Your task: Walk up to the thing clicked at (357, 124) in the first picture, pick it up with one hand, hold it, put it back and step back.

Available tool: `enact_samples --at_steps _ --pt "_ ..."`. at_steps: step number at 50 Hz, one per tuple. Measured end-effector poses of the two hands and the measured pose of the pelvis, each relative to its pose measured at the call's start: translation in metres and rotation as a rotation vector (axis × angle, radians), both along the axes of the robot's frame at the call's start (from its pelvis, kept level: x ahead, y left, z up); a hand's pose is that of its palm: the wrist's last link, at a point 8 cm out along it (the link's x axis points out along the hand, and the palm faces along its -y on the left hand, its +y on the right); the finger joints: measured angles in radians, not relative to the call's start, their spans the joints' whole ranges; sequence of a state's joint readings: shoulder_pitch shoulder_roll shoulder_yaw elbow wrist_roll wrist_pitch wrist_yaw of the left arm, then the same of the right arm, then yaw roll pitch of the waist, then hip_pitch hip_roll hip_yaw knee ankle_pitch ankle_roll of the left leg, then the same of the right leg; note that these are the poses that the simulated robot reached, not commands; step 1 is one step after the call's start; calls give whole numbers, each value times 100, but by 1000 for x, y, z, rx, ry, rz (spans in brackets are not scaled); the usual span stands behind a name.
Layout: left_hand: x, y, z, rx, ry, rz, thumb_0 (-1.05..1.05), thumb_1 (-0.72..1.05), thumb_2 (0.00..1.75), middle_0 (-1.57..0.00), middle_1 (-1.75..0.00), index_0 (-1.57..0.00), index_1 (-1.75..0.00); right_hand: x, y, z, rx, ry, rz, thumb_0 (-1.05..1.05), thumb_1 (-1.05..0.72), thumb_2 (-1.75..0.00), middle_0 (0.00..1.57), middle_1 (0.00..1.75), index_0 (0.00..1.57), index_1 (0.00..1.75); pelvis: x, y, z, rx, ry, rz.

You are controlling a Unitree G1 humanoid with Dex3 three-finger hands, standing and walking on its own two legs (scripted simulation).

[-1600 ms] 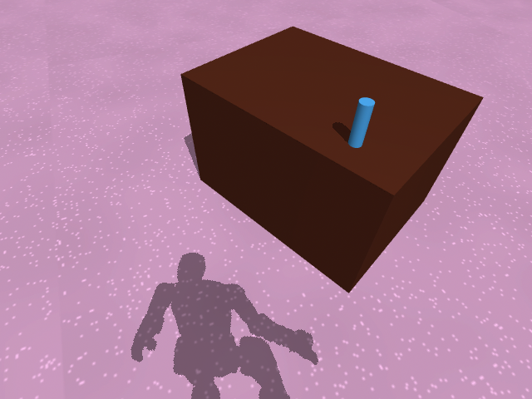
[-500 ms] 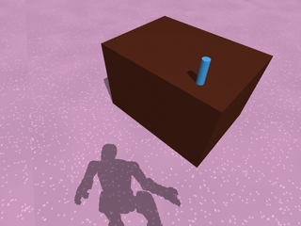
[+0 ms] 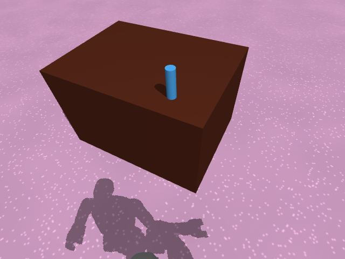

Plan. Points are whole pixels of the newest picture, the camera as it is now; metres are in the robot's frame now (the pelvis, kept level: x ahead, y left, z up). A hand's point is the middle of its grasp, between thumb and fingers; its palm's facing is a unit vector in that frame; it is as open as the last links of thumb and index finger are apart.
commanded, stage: walk up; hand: left
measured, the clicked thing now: (171, 83) +0.81 +0.07 -0.08
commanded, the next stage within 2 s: none
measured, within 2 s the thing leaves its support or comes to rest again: neither
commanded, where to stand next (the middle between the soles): +0.33 +0.02 m, yaw -20 degrees
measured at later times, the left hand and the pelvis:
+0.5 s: hand (101, 178) +0.36 +0.26 -0.11, palm faces -0.30 -0.87 -0.40, open 7.4 cm; pelvis +0.18 +0.02 +0.01, yaw -12 degrees
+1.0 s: hand (106, 169) +0.43 +0.28 -0.17, palm faces -0.33 -0.87 -0.38, open 7.4 cm; pelvis +0.27 +0.04 -0.02, yaw -19 degrees
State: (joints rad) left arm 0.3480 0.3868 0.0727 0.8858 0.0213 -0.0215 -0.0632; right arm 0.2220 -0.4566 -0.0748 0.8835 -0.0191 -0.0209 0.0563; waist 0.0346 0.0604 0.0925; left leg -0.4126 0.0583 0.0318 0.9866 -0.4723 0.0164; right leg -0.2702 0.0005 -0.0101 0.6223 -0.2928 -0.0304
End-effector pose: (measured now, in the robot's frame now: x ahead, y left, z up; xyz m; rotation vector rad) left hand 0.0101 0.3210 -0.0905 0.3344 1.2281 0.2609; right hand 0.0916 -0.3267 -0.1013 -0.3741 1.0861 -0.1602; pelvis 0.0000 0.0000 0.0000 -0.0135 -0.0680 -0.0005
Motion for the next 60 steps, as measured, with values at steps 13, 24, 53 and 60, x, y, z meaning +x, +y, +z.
enact_samples --at_steps 13,24,53,60 --pt "173 23 -26 -30 -33 -229 1 90 90 -21 -30 -20 -30 8 32 17 -46 -6 -183 1 -90 -90 20 30 20 30 98 33 -6 21 16 -124" --pt "345 -13 15 -17 -172 -411 1 91 90 -21 -30 -20 -30 -3 37 14 2 155 -314 1 -90 -90 20 30 20 30 172 23 8 23 26 -196" --pt "426 -3 -41 -17 -23 -408 1 90 90 -21 -30 -20 -30 156 41 1 -57 6 -352 1 -90 -90 20 30 21 30 265 38 -16 3 29 -354" --pt "415 -10 -34 14 5 -420 1 90 90 -21 -30 -20 -30 144 26 -10 -38 30 -406 1 -90 -90 20 30 20 30 263 30 -17 5 29 -373"
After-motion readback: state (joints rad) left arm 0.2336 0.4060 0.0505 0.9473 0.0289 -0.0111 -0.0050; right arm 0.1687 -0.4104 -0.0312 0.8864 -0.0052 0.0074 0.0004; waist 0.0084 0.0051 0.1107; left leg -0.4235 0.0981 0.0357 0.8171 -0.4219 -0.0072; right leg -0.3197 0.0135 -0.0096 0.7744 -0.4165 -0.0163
